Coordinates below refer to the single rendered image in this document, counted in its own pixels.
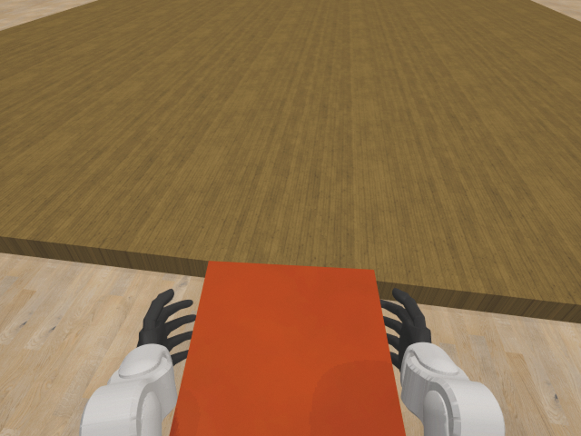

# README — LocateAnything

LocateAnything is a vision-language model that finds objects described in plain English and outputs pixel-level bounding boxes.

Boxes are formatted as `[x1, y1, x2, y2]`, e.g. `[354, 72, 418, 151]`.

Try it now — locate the carton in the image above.
[169, 261, 406, 436]

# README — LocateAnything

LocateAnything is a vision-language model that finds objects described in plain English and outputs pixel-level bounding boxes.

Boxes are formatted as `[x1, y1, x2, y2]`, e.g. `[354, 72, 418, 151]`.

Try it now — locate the right robot hand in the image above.
[380, 288, 431, 371]

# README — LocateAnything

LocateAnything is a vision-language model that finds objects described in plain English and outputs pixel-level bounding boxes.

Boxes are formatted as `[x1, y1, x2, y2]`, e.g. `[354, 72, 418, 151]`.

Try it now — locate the robot right forearm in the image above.
[400, 342, 506, 436]

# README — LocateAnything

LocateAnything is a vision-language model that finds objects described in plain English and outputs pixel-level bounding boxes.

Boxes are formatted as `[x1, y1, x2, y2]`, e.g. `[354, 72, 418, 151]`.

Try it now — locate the robot left forearm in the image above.
[79, 344, 178, 436]

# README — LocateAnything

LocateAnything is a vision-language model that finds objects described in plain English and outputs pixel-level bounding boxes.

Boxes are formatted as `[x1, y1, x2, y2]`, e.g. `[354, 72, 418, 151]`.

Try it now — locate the left robot hand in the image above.
[136, 289, 196, 366]

